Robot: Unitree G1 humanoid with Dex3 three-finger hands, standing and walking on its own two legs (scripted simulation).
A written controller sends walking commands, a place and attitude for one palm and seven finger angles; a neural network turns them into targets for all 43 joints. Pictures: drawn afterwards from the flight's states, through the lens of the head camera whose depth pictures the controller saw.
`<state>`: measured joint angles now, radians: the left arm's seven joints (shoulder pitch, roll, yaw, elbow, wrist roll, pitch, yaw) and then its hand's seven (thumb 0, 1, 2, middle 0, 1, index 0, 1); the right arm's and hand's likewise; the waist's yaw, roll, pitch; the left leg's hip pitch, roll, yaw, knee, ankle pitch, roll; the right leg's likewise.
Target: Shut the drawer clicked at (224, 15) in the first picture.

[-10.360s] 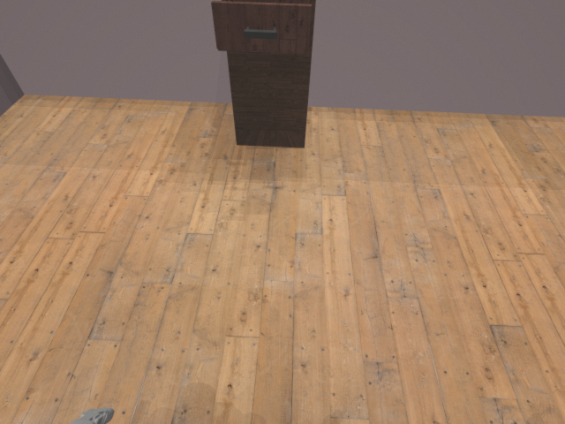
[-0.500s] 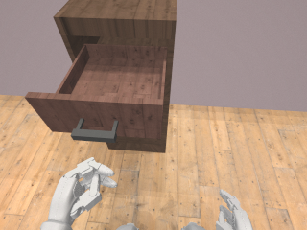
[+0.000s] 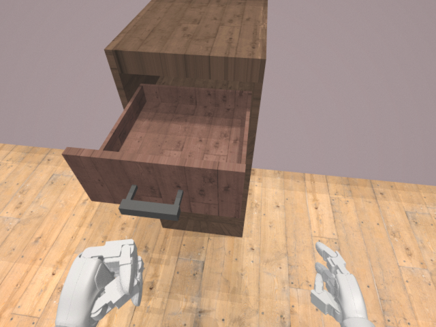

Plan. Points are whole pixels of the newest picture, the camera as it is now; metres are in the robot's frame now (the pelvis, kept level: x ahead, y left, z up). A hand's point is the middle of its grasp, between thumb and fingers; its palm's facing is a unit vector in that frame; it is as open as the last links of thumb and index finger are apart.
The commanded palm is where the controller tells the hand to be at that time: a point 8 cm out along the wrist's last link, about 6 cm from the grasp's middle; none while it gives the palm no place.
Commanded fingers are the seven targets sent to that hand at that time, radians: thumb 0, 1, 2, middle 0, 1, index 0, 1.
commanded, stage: raise the hand and make a fist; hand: left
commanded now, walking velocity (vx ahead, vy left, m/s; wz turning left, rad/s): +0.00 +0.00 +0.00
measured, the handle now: (153, 200) +0.34 +0.17 +0.03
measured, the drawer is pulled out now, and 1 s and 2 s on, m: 0.30 0.30 0.30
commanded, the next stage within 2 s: bring the fist close to the handle in 0.58 s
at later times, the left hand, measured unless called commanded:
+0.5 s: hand (129, 280) +0.16 +0.13 +0.13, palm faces -0.02 -1.00 -0.07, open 3.3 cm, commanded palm +0.12 +0.19 +0.14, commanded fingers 0.00 0.90 0.90 -1.40 -1.60 -1.40 -1.60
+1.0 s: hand (145, 271) +0.18 +0.12 +0.10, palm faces -0.04 -1.00 -0.06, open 3.3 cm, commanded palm +0.16 +0.18 +0.10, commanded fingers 0.00 0.90 0.90 -1.40 -1.60 -1.40 -1.60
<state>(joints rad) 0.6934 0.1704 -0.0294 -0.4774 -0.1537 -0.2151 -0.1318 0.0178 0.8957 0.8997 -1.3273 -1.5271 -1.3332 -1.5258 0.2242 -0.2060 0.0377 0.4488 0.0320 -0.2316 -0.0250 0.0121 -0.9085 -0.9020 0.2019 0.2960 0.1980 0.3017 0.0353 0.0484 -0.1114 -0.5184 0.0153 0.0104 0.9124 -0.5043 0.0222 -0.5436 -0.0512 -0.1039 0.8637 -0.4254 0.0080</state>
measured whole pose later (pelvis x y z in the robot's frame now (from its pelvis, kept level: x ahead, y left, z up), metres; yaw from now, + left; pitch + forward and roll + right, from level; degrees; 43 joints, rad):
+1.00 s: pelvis -0.01 -0.01 +0.01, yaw +0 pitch +5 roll -1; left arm 0.54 0.17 0.01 -0.31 -0.17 -0.20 -0.15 0.02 0.89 0.90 -1.40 -1.60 -1.40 -1.60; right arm 0.25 -0.24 0.05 0.54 0.02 -0.30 -0.04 0.01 -0.91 -0.90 0.20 0.30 0.20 0.30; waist 0.02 0.05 -0.07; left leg -0.46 0.02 0.01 0.83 -0.45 0.00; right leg -0.49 -0.04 -0.11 0.80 -0.39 -0.01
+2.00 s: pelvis -0.02 +0.00 -0.02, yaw -1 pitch +13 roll -1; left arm 0.28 0.17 0.02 -0.01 -0.16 -0.34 -0.13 0.02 0.90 0.90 -1.40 -1.60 -1.40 -1.60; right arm 0.25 -0.24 0.03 0.51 0.01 -0.17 -0.02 0.01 -0.91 -0.90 0.20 0.30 0.20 0.30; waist -0.02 0.04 -0.12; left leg -0.75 0.01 0.02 1.04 -0.52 0.02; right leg -0.78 -0.06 -0.09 1.00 -0.44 0.00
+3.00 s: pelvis -0.03 +0.00 -0.02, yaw +0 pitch +14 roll -1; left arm -0.20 0.19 0.07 0.42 -0.15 -0.35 -0.11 0.01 0.83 0.93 -1.40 -1.60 -1.40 -1.60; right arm 0.24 -0.25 0.03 0.59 0.02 -0.12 -0.03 0.01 -0.91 -0.90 0.20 0.30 0.20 0.30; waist -0.04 0.03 -0.10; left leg -0.77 0.01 0.01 1.01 -0.48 0.02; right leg -0.80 -0.06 -0.09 0.97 -0.41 0.00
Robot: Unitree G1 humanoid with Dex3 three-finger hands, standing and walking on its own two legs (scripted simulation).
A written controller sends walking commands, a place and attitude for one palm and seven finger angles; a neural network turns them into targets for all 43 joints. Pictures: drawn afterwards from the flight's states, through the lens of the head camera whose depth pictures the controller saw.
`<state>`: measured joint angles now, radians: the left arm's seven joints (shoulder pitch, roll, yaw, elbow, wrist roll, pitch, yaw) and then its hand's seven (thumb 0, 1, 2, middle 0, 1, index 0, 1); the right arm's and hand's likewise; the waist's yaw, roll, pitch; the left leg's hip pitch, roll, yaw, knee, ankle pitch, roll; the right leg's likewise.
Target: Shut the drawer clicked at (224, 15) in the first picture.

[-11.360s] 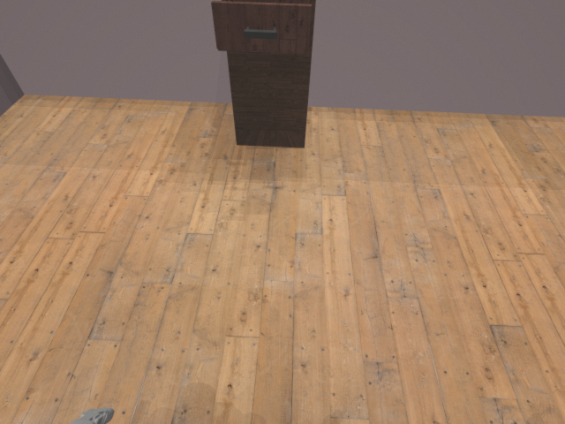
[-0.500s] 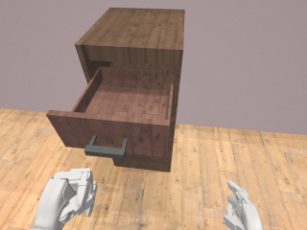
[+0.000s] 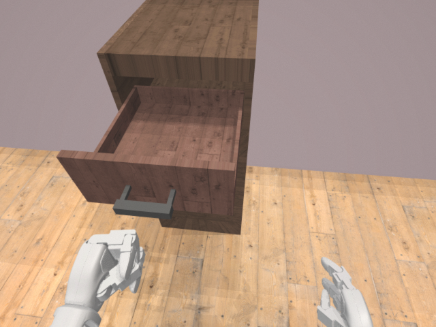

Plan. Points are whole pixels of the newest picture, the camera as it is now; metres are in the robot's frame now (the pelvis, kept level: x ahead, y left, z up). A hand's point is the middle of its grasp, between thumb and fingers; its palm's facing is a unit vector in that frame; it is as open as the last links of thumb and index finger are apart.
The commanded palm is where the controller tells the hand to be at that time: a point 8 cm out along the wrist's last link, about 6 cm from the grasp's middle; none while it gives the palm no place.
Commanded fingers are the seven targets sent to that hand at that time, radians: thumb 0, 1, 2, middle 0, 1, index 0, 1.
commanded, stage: bring the fist close to the handle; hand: left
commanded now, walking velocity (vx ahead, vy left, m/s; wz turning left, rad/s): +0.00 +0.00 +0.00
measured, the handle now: (146, 200) +0.35 +0.18 +0.02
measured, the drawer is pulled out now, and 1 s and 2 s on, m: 0.30 0.30 0.24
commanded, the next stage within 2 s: push the drawer shut in 1.08 s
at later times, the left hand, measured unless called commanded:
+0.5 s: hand (149, 255) +0.23 +0.14 +0.04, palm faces -0.06 -1.00 -0.04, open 3.3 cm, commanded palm +0.21 +0.20 +0.04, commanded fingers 0.00 0.90 0.90 -1.40 -1.60 -1.40 -1.60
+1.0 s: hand (153, 253) +0.24 +0.14 +0.02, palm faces -0.07 -1.00 -0.04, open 3.3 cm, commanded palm +0.22 +0.20 +0.03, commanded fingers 0.00 0.90 0.90 -1.40 -1.60 -1.40 -1.60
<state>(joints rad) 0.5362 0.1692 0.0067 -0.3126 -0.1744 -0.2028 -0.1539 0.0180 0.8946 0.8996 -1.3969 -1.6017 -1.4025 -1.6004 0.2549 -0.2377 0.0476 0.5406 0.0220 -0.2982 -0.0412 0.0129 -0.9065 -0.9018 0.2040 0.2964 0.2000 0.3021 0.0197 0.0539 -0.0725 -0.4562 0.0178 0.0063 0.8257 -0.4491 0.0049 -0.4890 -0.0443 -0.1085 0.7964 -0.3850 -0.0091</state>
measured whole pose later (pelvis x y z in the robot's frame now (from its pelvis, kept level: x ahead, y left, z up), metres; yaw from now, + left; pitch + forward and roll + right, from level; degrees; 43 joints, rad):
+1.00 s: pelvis -0.01 +0.01 -0.03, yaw -1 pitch +13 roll -1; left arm 0.28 0.17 0.02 -0.01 -0.16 -0.34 -0.13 0.02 0.90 0.90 -1.40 -1.60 -1.40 -1.60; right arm 0.25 -0.24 0.03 0.51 0.01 -0.17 -0.02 0.01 -0.91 -0.90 0.20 0.30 0.20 0.30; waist -0.02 0.04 -0.12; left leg -0.75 0.01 0.02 1.04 -0.52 0.02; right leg -0.78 -0.06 -0.09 1.00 -0.44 0.00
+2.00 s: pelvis -0.02 +0.01 -0.03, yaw +0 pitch +14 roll -1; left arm -0.20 0.19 0.07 0.42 -0.15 -0.35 -0.11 0.01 0.83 0.93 -1.40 -1.60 -1.40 -1.60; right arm 0.24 -0.25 0.03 0.59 0.02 -0.12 -0.03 0.01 -0.91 -0.90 0.20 0.30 0.20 0.30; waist -0.04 0.03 -0.10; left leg -0.77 0.01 0.01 1.01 -0.48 0.02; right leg -0.80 -0.06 -0.09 0.97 -0.41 0.00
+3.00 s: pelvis -0.02 +0.01 -0.04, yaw -2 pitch +20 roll -1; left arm -0.79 0.31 0.27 1.06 -0.08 -0.46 -0.12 0.01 0.88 0.94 -1.40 -1.60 -1.40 -1.60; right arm 0.34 -0.26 0.02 0.64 -0.02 -0.01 0.01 0.00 -0.91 -0.90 0.20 0.30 0.20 0.30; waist -0.13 0.03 -0.11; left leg -0.92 0.03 0.03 1.05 -0.49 0.02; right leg -0.96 -0.04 -0.07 1.00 -0.40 0.00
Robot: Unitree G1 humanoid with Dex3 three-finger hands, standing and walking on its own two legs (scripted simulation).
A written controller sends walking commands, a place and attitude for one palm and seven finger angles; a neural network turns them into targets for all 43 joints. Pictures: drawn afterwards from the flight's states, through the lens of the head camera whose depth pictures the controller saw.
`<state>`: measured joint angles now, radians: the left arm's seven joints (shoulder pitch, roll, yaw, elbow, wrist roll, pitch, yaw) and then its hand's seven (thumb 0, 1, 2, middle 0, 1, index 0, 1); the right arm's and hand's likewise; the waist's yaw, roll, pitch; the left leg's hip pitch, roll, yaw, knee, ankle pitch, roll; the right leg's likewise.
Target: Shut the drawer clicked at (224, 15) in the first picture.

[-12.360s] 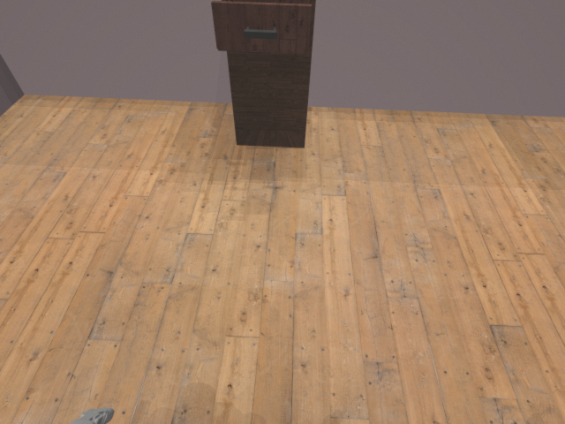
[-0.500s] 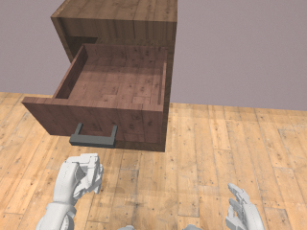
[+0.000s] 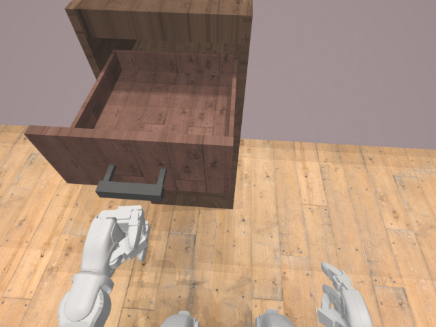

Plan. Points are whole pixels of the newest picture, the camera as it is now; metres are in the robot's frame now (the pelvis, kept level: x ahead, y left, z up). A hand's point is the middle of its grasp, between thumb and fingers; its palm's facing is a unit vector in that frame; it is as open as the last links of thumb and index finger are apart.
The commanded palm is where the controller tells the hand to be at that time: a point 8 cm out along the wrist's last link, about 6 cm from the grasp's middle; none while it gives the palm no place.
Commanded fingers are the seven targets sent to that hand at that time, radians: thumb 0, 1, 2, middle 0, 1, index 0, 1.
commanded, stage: bring the fist close to the handle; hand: left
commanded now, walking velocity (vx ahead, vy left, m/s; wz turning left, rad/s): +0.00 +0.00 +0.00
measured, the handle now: (134, 181) +0.36 +0.17 +0.06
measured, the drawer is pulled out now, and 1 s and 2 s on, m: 0.30 0.24 0.10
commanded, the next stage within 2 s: push the drawer shut in 0.08 s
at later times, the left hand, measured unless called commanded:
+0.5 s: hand (149, 222) +0.28 +0.13 +0.05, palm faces -0.08 -1.00 -0.04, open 3.2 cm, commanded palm +0.27 +0.19 +0.06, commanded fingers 0.00 0.90 0.90 -1.40 -1.60 -1.40 -1.60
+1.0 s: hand (156, 192) +0.34 +0.13 +0.05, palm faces -0.07 -1.00 -0.05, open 3.1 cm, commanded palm +0.34 +0.19 +0.06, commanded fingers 0.00 0.90 0.90 -1.40 -1.60 -1.40 -1.60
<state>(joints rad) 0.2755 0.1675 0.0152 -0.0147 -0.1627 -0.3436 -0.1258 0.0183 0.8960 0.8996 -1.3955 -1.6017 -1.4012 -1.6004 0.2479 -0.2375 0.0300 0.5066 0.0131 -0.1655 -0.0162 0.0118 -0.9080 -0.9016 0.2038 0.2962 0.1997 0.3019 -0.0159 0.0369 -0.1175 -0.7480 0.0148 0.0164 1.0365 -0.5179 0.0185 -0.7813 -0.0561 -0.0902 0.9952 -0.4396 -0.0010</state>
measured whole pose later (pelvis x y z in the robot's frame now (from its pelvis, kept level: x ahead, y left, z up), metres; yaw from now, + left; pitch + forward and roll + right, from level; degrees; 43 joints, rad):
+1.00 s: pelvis -0.01 +0.00 +0.00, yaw +0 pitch +14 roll -1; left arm -0.20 0.19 0.07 0.42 -0.15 -0.35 -0.11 0.01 0.83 0.93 -1.40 -1.60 -1.40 -1.60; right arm 0.24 -0.25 0.03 0.59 0.02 -0.12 -0.03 0.01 -0.91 -0.90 0.20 0.30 0.20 0.30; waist -0.04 0.03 -0.10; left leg -0.77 0.01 0.01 1.01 -0.48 0.02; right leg -0.80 -0.06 -0.09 0.97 -0.41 0.00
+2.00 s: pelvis -0.01 +0.00 -0.01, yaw -2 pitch +20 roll -1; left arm -0.79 0.31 0.27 1.06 -0.08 -0.46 -0.12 0.01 0.88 0.94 -1.40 -1.60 -1.40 -1.60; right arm 0.34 -0.26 0.02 0.64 -0.02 -0.01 0.01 0.00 -0.91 -0.90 0.20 0.30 0.20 0.30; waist -0.13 0.03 -0.11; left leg -0.92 0.03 0.03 1.05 -0.49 0.02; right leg -0.96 -0.04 -0.07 1.00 -0.40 0.00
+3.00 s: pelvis +0.00 +0.00 -0.02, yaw -2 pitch +28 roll -4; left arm -1.16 0.52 0.38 1.31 0.04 -0.40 -0.09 0.03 0.87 0.98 -1.40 -1.60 -1.40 -1.60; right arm 0.43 -0.26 0.06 0.63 -0.08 0.07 0.04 0.00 -0.91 -0.90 0.20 0.30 0.20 0.30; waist -0.25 0.06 -0.10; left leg -1.09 0.05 0.00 1.12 -0.52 0.02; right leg -1.10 -0.02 -0.10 1.01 -0.40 0.00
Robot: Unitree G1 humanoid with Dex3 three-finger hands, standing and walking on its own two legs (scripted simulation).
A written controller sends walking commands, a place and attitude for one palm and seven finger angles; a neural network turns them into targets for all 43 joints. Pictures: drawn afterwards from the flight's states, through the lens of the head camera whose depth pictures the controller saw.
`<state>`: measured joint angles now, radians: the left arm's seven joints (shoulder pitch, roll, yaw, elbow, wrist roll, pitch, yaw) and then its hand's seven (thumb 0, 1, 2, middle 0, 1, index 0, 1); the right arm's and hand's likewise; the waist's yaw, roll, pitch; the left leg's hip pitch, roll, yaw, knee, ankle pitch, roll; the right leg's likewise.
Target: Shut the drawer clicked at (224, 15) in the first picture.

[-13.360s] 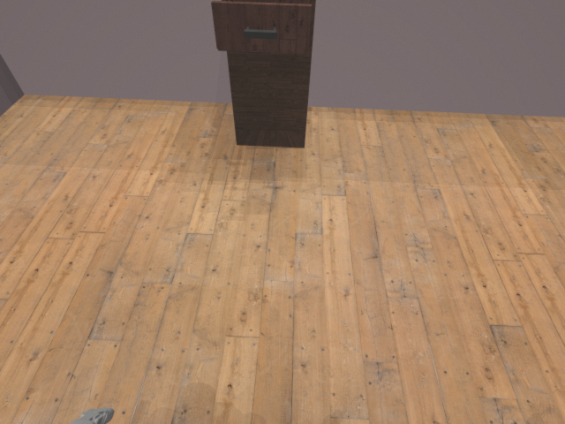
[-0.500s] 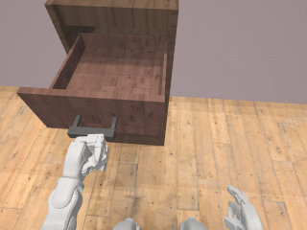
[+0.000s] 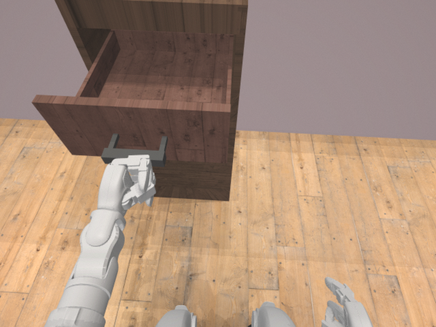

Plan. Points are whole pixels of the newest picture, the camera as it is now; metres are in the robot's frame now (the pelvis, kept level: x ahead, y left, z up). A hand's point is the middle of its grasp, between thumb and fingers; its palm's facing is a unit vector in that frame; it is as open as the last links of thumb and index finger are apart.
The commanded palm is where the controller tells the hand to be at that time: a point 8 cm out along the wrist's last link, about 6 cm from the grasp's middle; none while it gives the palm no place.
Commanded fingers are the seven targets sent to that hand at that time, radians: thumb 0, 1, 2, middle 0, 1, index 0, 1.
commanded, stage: push the drawer shut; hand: left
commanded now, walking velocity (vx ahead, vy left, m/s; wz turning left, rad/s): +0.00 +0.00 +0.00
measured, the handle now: (137, 148) +0.43 +0.17 +0.05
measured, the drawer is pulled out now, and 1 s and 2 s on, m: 0.24 0.10 0.00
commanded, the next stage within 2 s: none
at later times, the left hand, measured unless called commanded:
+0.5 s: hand (161, 152) +0.43 +0.13 +0.05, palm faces -0.06 -1.00 -0.05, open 3.1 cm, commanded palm +0.41 +0.18 +0.05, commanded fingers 0.00 0.90 0.90 -1.40 -1.60 -1.40 -1.60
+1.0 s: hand (167, 129) +0.49 +0.12 +0.05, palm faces -0.05 -1.00 -0.04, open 3.2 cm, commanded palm +0.47 +0.17 +0.05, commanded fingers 0.00 0.90 0.90 -1.40 -1.60 -1.40 -1.60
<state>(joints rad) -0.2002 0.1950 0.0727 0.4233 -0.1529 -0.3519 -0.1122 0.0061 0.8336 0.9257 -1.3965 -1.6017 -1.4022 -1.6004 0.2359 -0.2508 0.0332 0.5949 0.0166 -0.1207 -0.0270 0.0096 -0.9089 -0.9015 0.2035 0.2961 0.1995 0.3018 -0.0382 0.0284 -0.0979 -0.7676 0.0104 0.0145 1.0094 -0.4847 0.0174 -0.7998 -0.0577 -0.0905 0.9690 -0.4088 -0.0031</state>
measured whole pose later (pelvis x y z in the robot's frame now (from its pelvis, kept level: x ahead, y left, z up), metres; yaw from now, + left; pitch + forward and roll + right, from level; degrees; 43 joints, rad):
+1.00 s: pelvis +0.00 +0.00 -0.01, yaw -2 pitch +20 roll -1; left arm -0.79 0.31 0.27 1.06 -0.08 -0.46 -0.12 0.01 0.88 0.94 -1.40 -1.60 -1.40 -1.60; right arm 0.34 -0.26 0.02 0.64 -0.02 -0.01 0.01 0.00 -0.91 -0.90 0.20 0.30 0.20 0.30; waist -0.13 0.03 -0.11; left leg -0.92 0.03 0.03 1.05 -0.49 0.02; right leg -0.96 -0.04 -0.07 1.00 -0.40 0.00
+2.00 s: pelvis +0.01 +0.01 -0.02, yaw -3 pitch +28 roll -4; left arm -1.16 0.52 0.38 1.31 0.04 -0.40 -0.09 0.03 0.87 0.98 -1.40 -1.60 -1.40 -1.60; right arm 0.43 -0.26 0.06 0.63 -0.08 0.07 0.04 0.00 -0.91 -0.90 0.20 0.30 0.20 0.30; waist -0.25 0.06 -0.10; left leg -1.09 0.05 0.00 1.12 -0.52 0.02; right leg -1.10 -0.02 -0.10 1.01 -0.40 0.00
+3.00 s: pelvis +0.03 +0.01 -0.01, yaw -3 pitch +24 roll -3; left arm -0.88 0.37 0.32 1.07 -0.05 -0.43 -0.10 0.02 0.90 0.90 -1.40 -1.60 -1.40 -1.60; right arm 0.37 -0.26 0.02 0.61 -0.05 0.08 0.05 0.00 -0.91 -0.90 0.20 0.30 0.20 0.30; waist -0.17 0.04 -0.12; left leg -0.93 0.04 0.02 1.03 -0.52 0.03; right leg -0.96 -0.02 -0.07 0.94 -0.41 0.01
